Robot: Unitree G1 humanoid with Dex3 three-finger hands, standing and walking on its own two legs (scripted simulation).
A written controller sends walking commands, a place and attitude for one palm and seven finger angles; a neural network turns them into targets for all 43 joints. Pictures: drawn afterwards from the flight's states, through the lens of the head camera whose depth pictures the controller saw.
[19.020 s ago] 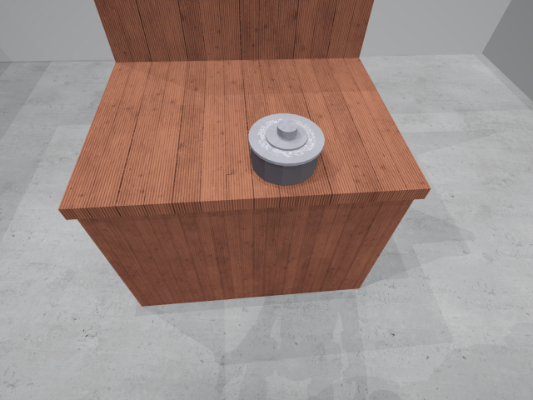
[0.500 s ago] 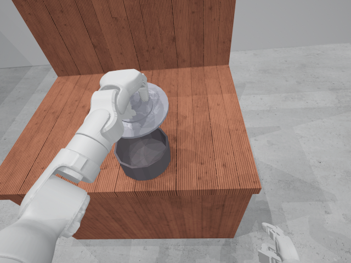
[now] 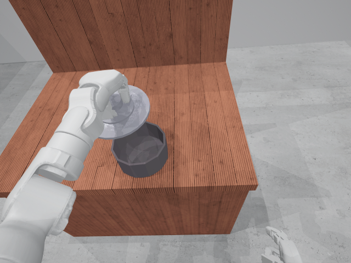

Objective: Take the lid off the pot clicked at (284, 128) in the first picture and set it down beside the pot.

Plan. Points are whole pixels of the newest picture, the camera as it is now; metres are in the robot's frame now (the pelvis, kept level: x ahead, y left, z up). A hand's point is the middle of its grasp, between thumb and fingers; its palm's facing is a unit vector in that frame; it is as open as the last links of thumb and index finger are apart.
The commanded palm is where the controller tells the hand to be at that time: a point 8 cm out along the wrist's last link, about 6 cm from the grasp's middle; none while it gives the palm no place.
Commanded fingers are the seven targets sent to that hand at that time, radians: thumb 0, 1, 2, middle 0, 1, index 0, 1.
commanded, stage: move the lid sideways beside the pot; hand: left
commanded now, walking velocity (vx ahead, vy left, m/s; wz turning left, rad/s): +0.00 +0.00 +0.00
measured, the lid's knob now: (112, 102) +0.47 +0.17 +0.12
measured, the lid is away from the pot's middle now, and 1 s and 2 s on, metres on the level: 0.03 0.16 0.24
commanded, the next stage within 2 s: lower the lid onto the table in 1.74 s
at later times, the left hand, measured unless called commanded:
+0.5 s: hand (80, 109) +0.43 +0.23 +0.14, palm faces -0.28 -0.04 -0.96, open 7.5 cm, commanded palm +0.41 +0.24 +0.22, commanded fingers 0.00 0.60 1.02 -0.84 -1.06 -0.88 -1.10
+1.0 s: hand (55, 111) +0.42 +0.30 +0.14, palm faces -0.32 -0.04 -0.95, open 7.4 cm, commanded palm +0.42 +0.30 +0.22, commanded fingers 0.00 0.60 1.02 -0.84 -1.06 -0.88 -1.10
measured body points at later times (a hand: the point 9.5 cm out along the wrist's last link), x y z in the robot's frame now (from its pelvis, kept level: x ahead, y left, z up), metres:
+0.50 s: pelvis +0.00 +0.01 +0.00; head +0.04 -0.02 +0.45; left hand +0.44 +0.23 +0.20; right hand +0.17 -0.23 -0.12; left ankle -0.01 +0.11 -0.74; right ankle +0.00 -0.14 -0.74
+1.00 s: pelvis +0.00 +0.02 +0.00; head +0.05 +0.00 +0.45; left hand +0.43 +0.29 +0.19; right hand +0.14 -0.24 -0.12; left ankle -0.01 +0.11 -0.74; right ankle +0.00 -0.14 -0.74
